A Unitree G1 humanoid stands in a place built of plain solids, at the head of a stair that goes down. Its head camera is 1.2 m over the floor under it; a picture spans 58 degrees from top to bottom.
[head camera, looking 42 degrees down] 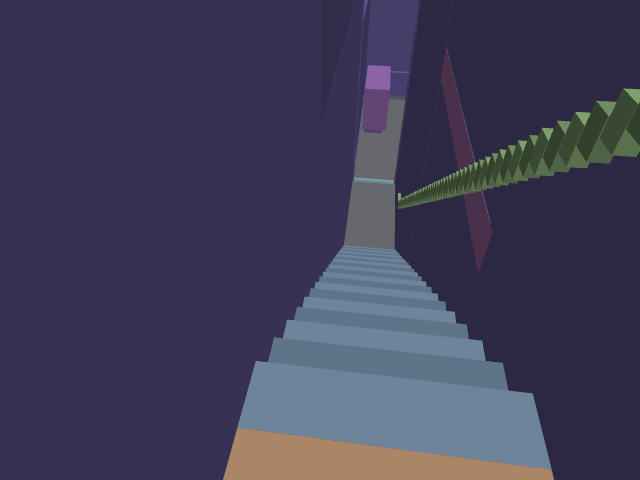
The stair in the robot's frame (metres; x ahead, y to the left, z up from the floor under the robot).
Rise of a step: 0.18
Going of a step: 0.22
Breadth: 0.94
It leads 8 degrees to the right of straight ahead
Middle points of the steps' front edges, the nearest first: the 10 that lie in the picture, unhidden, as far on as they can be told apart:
0.71 -0.21 0.00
0.92 -0.24 -0.17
1.14 -0.27 -0.35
1.36 -0.30 -0.53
1.58 -0.33 -0.70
1.80 -0.36 -0.88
2.01 -0.39 -1.06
2.23 -0.42 -1.23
2.45 -0.45 -1.41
2.67 -0.47 -1.58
